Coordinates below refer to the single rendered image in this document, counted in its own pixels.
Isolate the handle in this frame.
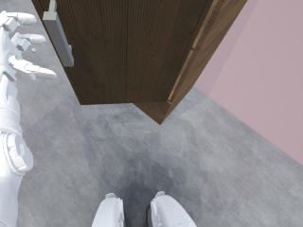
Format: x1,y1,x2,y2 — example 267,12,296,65
43,0,74,67

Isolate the cupboard door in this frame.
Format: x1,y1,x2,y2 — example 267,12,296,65
31,0,214,105

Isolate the robot right thigh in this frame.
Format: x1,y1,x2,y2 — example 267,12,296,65
151,195,197,227

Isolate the robot left upper arm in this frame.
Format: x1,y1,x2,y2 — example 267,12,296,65
0,132,34,227

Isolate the left robot forearm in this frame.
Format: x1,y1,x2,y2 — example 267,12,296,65
0,65,23,138

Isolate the left robot hand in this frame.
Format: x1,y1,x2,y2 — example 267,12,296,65
0,10,57,80

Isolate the robot left shin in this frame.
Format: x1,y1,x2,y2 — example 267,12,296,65
105,193,124,227

